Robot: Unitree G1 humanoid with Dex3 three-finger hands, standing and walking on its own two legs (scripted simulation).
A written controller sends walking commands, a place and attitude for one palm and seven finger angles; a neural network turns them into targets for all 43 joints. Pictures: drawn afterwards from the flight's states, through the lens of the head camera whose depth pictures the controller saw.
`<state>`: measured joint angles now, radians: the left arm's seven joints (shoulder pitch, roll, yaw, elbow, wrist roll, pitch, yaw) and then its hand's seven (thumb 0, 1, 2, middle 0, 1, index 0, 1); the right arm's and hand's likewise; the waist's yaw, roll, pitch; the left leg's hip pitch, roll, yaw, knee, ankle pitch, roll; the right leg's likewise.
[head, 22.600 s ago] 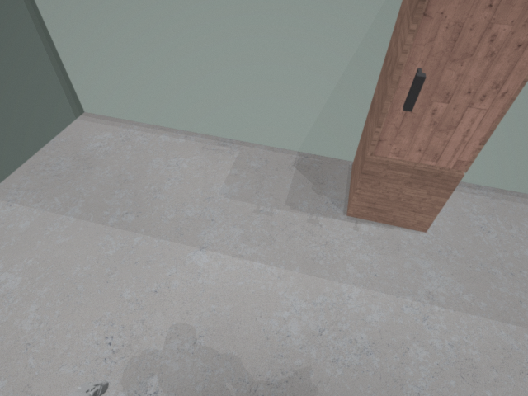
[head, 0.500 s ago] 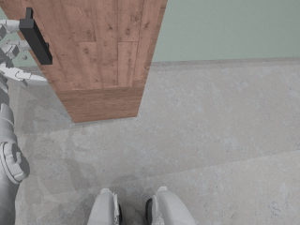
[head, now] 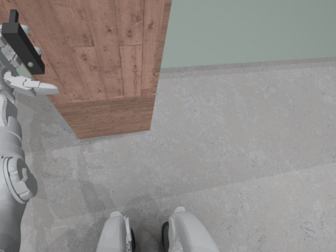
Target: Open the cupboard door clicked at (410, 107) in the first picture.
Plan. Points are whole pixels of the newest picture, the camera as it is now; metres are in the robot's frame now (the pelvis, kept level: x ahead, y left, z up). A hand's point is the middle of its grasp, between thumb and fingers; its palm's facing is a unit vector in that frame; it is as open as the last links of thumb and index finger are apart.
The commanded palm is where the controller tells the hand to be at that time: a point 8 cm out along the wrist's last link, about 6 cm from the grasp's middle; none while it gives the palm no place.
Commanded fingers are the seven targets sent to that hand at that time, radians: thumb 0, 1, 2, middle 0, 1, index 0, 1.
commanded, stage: slide the fingers in behind the handle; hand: left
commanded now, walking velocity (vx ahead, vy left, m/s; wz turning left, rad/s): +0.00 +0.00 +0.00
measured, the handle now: (26, 43) +0.57 +0.26 +0.06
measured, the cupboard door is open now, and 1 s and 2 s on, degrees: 0 0 42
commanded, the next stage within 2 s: close the thumb around the handle in 0.24 s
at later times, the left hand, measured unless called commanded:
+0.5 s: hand (21, 67) +0.51 +0.26 +0.06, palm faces +0.10 -0.99 +0.01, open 13.4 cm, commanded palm +0.49 +0.29 +0.06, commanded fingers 0.00 0.00 0.52 -0.34 -1.25 -0.34 -1.25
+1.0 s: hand (36, 64) +0.52 +0.24 +0.05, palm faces +0.07 -1.00 +0.00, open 6.1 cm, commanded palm +0.51 +0.28 +0.06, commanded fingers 0.00 0.90 0.90 -0.40 -1.35 -0.40 -1.35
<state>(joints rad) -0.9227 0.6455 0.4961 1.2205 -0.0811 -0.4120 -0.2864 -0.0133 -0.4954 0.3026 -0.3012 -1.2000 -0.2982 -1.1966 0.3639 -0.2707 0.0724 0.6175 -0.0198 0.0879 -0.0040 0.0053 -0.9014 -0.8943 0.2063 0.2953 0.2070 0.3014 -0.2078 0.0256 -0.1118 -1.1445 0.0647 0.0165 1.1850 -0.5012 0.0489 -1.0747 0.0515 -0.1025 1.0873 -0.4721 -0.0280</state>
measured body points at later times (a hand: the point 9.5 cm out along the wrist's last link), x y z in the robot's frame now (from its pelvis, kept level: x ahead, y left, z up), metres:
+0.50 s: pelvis +0.00 +0.01 +0.00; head +0.16 +0.05 +0.42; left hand +0.50 +0.32 +0.06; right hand +0.01 -0.26 -0.10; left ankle +0.02 +0.09 -0.64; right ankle +0.02 -0.11 -0.64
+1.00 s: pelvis +0.00 +0.01 +0.00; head +0.16 +0.05 +0.42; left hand +0.51 +0.29 +0.05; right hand -0.01 -0.25 -0.10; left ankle +0.02 +0.09 -0.64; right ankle +0.02 -0.11 -0.64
